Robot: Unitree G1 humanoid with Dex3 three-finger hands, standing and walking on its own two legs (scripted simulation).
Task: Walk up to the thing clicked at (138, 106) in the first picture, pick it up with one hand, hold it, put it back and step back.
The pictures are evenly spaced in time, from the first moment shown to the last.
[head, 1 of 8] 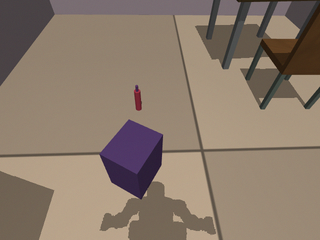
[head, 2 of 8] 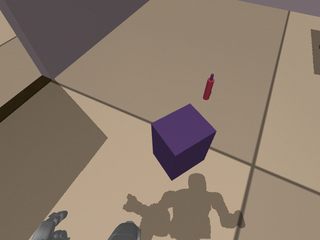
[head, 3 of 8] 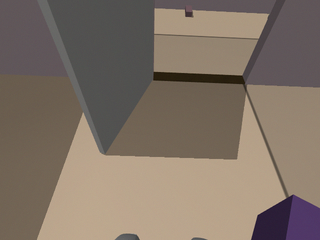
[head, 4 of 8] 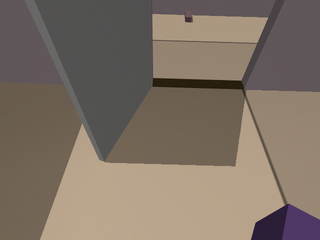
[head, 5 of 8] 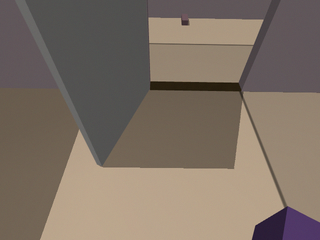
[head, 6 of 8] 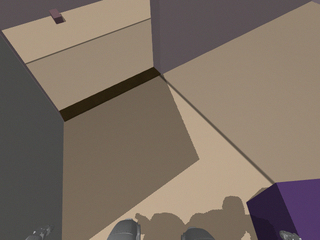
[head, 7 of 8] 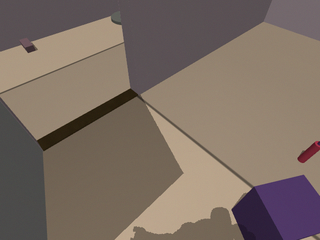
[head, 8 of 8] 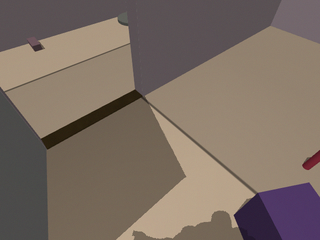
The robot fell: no
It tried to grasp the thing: no
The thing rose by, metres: 0.00
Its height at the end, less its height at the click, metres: +0.00
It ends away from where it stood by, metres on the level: 0.00
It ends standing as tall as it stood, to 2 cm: yes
